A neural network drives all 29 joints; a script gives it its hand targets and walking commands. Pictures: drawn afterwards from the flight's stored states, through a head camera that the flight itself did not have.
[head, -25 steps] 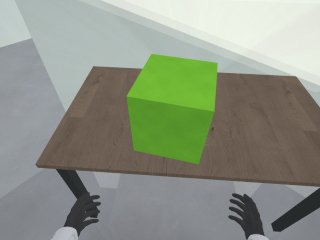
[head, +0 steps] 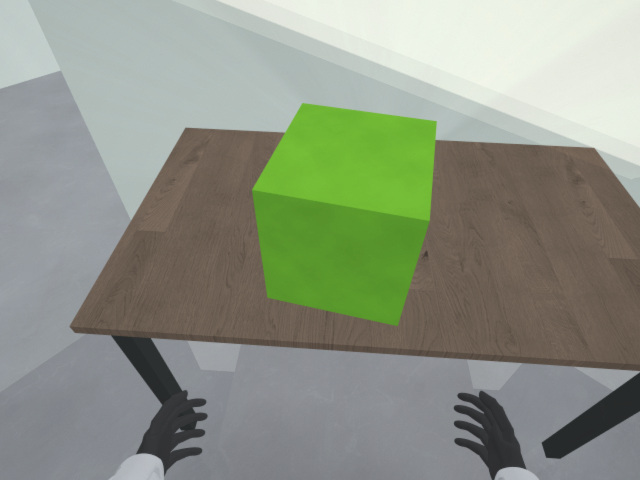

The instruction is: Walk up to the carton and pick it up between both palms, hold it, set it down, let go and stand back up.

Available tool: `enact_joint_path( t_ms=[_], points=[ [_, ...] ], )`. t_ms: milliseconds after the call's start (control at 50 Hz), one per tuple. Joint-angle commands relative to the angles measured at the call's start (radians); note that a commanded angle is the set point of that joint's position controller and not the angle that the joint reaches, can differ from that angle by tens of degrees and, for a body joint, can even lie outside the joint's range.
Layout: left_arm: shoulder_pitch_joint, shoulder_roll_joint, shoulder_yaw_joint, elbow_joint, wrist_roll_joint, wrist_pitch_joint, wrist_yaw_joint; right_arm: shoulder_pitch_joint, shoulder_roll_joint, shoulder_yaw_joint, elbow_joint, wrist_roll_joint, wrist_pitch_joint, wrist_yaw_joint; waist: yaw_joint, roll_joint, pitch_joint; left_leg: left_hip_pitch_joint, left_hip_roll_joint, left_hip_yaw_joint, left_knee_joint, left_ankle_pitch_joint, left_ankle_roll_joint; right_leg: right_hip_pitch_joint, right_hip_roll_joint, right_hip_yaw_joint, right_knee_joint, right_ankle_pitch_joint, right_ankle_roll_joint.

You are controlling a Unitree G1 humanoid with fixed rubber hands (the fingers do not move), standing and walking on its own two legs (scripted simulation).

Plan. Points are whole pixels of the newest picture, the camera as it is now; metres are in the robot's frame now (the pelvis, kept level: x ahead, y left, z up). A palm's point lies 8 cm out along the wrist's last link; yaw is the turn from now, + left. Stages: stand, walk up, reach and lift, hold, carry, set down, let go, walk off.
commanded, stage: let go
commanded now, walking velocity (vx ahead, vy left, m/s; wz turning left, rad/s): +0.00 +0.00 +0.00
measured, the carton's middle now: (349, 212) +0.55 -0.03 +0.00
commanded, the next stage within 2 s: stand in 0.30 s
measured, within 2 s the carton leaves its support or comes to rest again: neither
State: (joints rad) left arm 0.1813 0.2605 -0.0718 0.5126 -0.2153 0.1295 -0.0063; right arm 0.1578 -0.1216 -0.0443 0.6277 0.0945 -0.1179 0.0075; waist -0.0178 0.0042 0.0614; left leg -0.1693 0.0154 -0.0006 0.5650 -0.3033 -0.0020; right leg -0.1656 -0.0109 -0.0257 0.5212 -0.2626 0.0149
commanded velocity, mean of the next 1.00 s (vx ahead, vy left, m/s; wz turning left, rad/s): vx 0.00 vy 0.00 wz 0.00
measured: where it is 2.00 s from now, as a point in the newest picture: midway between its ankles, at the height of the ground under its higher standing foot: outside the picture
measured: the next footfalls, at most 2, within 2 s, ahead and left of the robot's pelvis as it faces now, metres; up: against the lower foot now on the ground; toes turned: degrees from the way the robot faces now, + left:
none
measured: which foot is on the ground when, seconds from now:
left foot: down 0.00-1.00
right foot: down 0.00-1.00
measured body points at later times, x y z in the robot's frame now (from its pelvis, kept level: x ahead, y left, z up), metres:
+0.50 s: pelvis +0.00 +0.00 +0.00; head +0.00 +0.01 +0.45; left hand +0.17 +0.25 -0.07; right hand +0.14 -0.27 -0.09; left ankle +0.01 +0.12 -0.73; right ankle +0.02 -0.13 -0.73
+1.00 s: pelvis +0.03 +0.00 +0.00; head +0.06 +0.01 +0.45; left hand +0.20 +0.27 -0.08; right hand +0.18 -0.30 -0.09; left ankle +0.01 +0.12 -0.73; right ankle +0.02 -0.13 -0.73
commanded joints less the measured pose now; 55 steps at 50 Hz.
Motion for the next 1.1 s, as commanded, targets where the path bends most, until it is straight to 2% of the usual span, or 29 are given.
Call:
enact_joint_path(
  t_ms=[0,80,120,160,180,260,280,300,360,380,400,440,480,520,560,620,640,660,740,760,820,840,900,960,980,1000,1040,1060,1080],
  points=[
    [-0.110,0.072,0.112,-0.108,0.186,0.009,0.034,-0.104,-0.169,-0.040,-0.080,-0.178,-0.045,0.025,0.057,0.066,-0.038,0.001,0.000,0.082,-0.228,0.163,-0.042,0.056,0.046,-0.039,-0.129,0.050,-0.051],
    [-0.092,0.073,0.124,-0.103,0.189,0.014,0.031,-0.076,-0.165,-0.025,-0.077,-0.175,-0.041,0.024,0.054,0.041,-0.025,0.006,-0.006,0.082,-0.215,0.187,-0.037,0.058,0.040,-0.024,-0.141,0.080,-0.050],
    [-0.092,0.064,0.120,-0.096,0.199,0.018,0.034,-0.082,-0.174,-0.025,-0.055,-0.173,-0.037,0.030,0.050,0.073,-0.030,0.017,-0.002,0.079,-0.221,0.182,-0.038,0.064,0.041,-0.023,-0.137,0.079,-0.053],
    [-0.087,0.071,0.129,-0.119,0.197,0.021,0.037,-0.084,-0.173,-0.028,-0.079,-0.174,-0.038,0.030,0.059,0.051,-0.041,0.015,-0.002,0.080,-0.223,0.183,-0.036,0.070,0.043,-0.026,-0.136,0.079,-0.053],
    [-0.076,0.065,0.120,-0.109,0.199,0.023,0.034,-0.077,-0.179,-0.026,-0.074,-0.173,-0.038,0.029,0.058,0.072,-0.030,0.015,-0.003,0.081,-0.221,0.195,-0.041,0.067,0.041,-0.026,-0.130,0.094,-0.052],
    [-0.070,0.055,0.129,-0.140,0.210,0.022,0.041,-0.065,-0.187,-0.028,-0.074,-0.168,-0.045,0.037,0.057,0.072,-0.037,0.036,-0.001,0.078,-0.224,0.231,-0.046,0.071,0.053,-0.031,-0.133,0.107,-0.054],
    [-0.014,0.284,0.156,-0.063,0.282,-0.053,0.044,0.022,-0.403,-0.071,0.010,-0.160,0.001,-0.002,0.033,0.086,-0.024,-0.126,0.061,-0.050,-0.163,0.107,-0.002,-0.018,-0.072,0.090,-0.079,0.111,-0.038],
    [-0.014,0.293,0.154,-0.044,0.283,-0.091,0.038,0.015,-0.394,-0.059,0.023,-0.159,0.023,-0.013,0.038,0.106,0.003,-0.151,0.063,-0.070,-0.202,-0.050,0.009,-0.063,-0.073,0.093,-0.085,0.009,-0.033],
    [-0.031,0.264,0.151,-0.024,0.300,-0.123,0.019,0.004,-0.388,-0.060,0.007,-0.171,0.057,-0.015,0.034,0.048,0.073,-0.218,0.057,-0.090,-0.225,-0.223,0.033,-0.123,-0.060,0.099,-0.104,-0.115,-0.031],
    [-0.019,0.272,0.147,-0.024,0.294,-0.139,0.009,-0.006,-0.385,-0.060,0.015,-0.168,0.057,-0.013,0.046,0.024,0.074,-0.227,0.045,-0.096,-0.222,-0.243,0.032,-0.142,-0.060,0.108,-0.111,-0.148,-0.033],
    [-0.025,0.266,0.147,-0.022,0.296,-0.147,0.002,0.003,-0.390,-0.057,0.014,-0.167,0.057,-0.009,0.033,0.053,0.087,-0.230,0.048,-0.093,-0.233,-0.278,0.041,-0.139,-0.066,0.120,-0.121,-0.162,-0.035],
    [-0.035,0.275,0.145,-0.021,0.294,-0.155,-0.001,0.000,-0.386,-0.049,0.041,-0.161,0.061,0.001,0.034,0.038,0.073,-0.232,0.038,-0.090,-0.234,-0.246,0.031,-0.105,-0.051,0.102,-0.105,-0.147,-0.036],
    [-0.026,0.265,0.141,-0.015,0.284,-0.160,-0.004,-0.025,-0.401,-0.047,0.040,-0.161,0.057,0.001,0.042,0.075,0.027,-0.212,0.059,-0.114,-0.239,-0.225,0.040,-0.081,-0.060,0.101,-0.085,-0.080,-0.042],
    [0.003,0.273,0.134,0.000,0.277,-0.168,-0.005,-0.041,-0.415,-0.046,0.048,-0.151,0.054,0.003,0.049,0.067,-0.042,-0.164,0.069,-0.120,-0.215,-0.110,0.042,-0.039,-0.067,0.097,-0.068,-0.012,-0.045],
    [-0.027,0.299,0.138,0.001,0.281,-0.171,-0.003,-0.025,-0.425,-0.047,0.051,-0.140,0.056,0.008,0.024,0.028,-0.089,-0.087,0.073,-0.113,-0.181,0.042,0.036,-0.039,-0.069,0.091,-0.073,0.058,-0.050],
    [-0.009,0.300,0.132,0.019,0.265,-0.172,-0.003,-0.008,-0.462,-0.045,0.087,-0.144,0.060,0.005,0.027,0.081,-0.120,-0.069,0.071,-0.106,-0.156,0.157,0.036,0.001,-0.082,0.088,-0.059,0.144,-0.048],
    [-0.010,0.320,0.131,0.030,0.269,-0.173,0.000,0.013,-0.458,-0.042,0.090,-0.136,0.067,0.006,0.011,0.051,-0.095,-0.055,0.073,-0.107,-0.151,0.174,0.035,-0.011,-0.088,0.093,-0.065,0.165,-0.056],
    [-0.005,0.305,0.129,0.024,0.268,-0.174,0.001,0.011,-0.458,-0.040,0.096,-0.143,0.066,0.006,0.022,0.057,-0.115,-0.049,0.076,-0.104,-0.149,0.220,0.030,0.009,-0.083,0.082,-0.054,0.184,-0.053],
    [0.000,0.318,0.127,0.035,0.264,-0.175,0.007,0.013,-0.468,-0.045,0.105,-0.136,0.073,0.003,0.020,0.044,-0.160,0.015,0.084,-0.102,-0.120,0.376,0.030,0.028,-0.098,0.086,-0.040,0.303,-0.064],
    [0.004,0.314,0.119,0.035,0.260,-0.171,0.008,-0.003,-0.458,-0.044,0.102,-0.134,0.074,0.002,0.016,0.030,-0.152,0.018,0.081,-0.095,-0.117,0.389,0.027,0.034,-0.101,0.077,-0.042,0.342,-0.062],
    [0.006,0.323,0.127,0.038,0.262,-0.169,0.005,-0.012,-0.458,-0.046,0.109,-0.132,0.081,0.004,0.012,0.046,-0.192,0.058,0.081,-0.076,-0.099,0.425,0.022,0.038,-0.100,0.073,-0.038,0.359,-0.056],
    [0.008,0.314,0.120,0.049,0.264,-0.170,0.007,0.006,-0.447,-0.041,0.115,-0.128,0.081,0.003,0.005,0.021,-0.189,0.048,0.093,-0.088,-0.092,0.436,0.029,0.045,-0.102,0.065,-0.029,0.386,-0.062],
    [0.014,0.336,0.123,0.042,0.265,-0.174,0.014,-0.002,-0.464,-0.043,0.125,-0.131,0.085,0.003,0.003,0.052,-0.209,0.073,0.083,-0.079,-0.097,0.447,0.027,0.051,-0.107,0.075,-0.027,0.393,-0.061],
    [0.013,0.312,0.116,0.035,0.264,-0.172,0.014,-0.016,-0.449,-0.036,0.125,-0.132,0.083,0.002,0.000,0.051,-0.202,0.068,0.088,-0.077,-0.104,0.466,0.024,0.047,-0.103,0.066,-0.023,0.386,-0.063],
    [0.005,0.311,0.114,0.035,0.264,-0.166,0.010,-0.026,-0.454,-0.036,0.127,-0.129,0.084,0.001,0.002,0.031,-0.198,0.070,0.092,-0.082,-0.109,0.440,0.028,0.030,-0.100,0.054,-0.026,0.364,-0.056],
    [0.001,0.301,0.112,0.036,0.262,-0.169,0.012,-0.033,-0.448,-0.033,0.125,-0.135,0.083,0.001,0.010,0.053,-0.188,0.046,0.091,-0.094,-0.117,0.402,0.031,0.049,-0.106,0.067,-0.033,0.348,-0.058],
    [0.000,0.325,0.115,0.040,0.268,-0.172,0.016,-0.040,-0.451,-0.037,0.123,-0.131,0.086,-0.001,-0.006,0.058,-0.187,0.045,0.087,-0.081,-0.118,0.367,0.030,0.040,-0.109,0.074,-0.038,0.339,-0.063],
    [-0.004,0.326,0.118,0.038,0.269,-0.177,0.019,-0.050,-0.443,-0.032,0.132,-0.134,0.085,-0.001,0.000,0.061,-0.159,0.012,0.088,-0.091,-0.127,0.353,0.031,0.036,-0.104,0.079,-0.039,0.313,-0.061],
    [-0.002,0.329,0.116,0.048,0.269,-0.171,0.018,-0.047,-0.452,-0.031,0.133,-0.134,0.084,-0.002,0.004,0.043,-0.164,0.013,0.086,-0.088,-0.136,0.339,0.028,0.049,-0.102,0.069,-0.046,0.302,-0.057]
  ],
)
